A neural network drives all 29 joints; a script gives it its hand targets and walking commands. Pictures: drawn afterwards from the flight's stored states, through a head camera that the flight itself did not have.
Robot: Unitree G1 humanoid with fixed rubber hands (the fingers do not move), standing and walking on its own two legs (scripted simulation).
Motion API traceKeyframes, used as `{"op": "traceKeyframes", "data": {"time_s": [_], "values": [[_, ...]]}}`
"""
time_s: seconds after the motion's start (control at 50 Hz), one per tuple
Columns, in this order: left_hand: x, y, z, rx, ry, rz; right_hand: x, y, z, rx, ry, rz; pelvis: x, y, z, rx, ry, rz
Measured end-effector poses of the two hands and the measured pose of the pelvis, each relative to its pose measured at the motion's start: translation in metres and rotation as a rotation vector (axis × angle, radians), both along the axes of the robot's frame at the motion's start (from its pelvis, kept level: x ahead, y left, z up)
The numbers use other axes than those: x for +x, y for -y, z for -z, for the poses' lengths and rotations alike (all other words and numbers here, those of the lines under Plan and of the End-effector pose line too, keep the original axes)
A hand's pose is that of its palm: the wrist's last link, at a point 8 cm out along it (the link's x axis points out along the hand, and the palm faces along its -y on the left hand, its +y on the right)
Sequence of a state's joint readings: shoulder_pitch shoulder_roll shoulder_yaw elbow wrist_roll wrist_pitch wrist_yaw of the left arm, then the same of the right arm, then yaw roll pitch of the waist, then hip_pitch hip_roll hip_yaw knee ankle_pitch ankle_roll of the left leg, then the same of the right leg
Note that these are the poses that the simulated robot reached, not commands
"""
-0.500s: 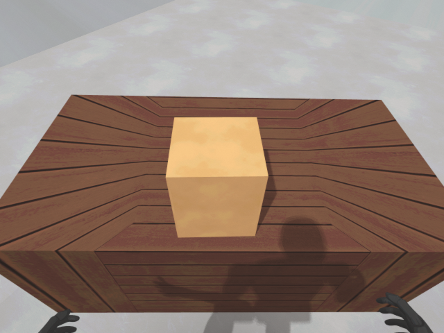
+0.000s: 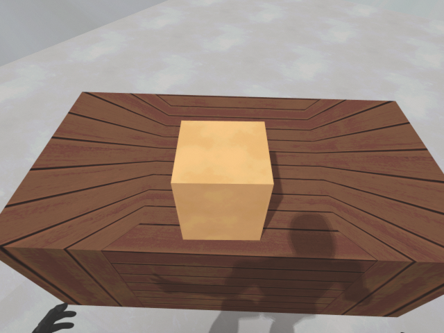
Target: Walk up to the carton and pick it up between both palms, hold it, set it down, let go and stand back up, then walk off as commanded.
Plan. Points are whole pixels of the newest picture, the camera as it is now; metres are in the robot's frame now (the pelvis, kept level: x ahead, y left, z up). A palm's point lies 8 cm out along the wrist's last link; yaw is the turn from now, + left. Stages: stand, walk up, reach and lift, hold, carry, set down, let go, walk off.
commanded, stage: walk up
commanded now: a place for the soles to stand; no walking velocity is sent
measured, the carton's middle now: (222, 182) +0.51 +0.01 -0.09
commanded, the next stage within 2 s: none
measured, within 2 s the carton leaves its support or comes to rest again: neither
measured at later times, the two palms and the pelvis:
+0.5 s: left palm out of the picture +0.10 +0.35 -0.09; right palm out of the picture +0.13 -0.31 -0.08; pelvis +0.01 +0.02 +0.00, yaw +1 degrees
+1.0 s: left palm out of the picture +0.11 +0.40 -0.11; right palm (366, 307) +0.20 -0.25 -0.07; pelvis +0.07 +0.06 -0.01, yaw +3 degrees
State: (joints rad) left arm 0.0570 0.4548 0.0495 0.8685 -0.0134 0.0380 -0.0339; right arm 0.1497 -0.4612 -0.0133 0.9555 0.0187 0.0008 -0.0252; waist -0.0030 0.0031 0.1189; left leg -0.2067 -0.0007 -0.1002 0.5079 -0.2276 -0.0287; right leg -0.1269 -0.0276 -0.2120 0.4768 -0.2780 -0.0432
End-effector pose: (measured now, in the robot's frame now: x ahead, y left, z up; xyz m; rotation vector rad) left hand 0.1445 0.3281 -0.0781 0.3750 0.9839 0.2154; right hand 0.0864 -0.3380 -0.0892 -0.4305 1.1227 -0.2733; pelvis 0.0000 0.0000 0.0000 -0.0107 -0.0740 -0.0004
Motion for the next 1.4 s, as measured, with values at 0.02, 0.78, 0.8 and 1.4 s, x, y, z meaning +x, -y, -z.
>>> {"op": "traceKeyframes", "data": {"time_s": [0.02, 0.78, 0.8, 1.4], "values": [[0.0, -0.001, 0.002, -0.005, -0.004, -0.003, -0.002, -0.001, 0.0, -0.002, -0.005, 0.004, 0.0, -0.001, 0.0, -0.001, 0.0, -0.001], [-0.062, -0.038, 0.014, 0.009, -0.108, -0.107, 0.059, -0.051, -0.012, 0.042, 0.02, -0.109, 0.03, -0.031, -0.007, -0.005, -0.012, -0.041], [-0.066, -0.042, 0.015, 0.009, -0.122, -0.11, 0.064, -0.055, -0.013, 0.043, 0.023, -0.12, 0.034, -0.035, -0.006, -0.005, -0.01, -0.045], [0.105, -0.051, -0.005, 0.032, 0.01, 0.024, 0.171, -0.062, -0.013, 0.046, 0.182, -0.071, 0.112, -0.052, 0.002, 0.018, -0.032, 0.028]]}}
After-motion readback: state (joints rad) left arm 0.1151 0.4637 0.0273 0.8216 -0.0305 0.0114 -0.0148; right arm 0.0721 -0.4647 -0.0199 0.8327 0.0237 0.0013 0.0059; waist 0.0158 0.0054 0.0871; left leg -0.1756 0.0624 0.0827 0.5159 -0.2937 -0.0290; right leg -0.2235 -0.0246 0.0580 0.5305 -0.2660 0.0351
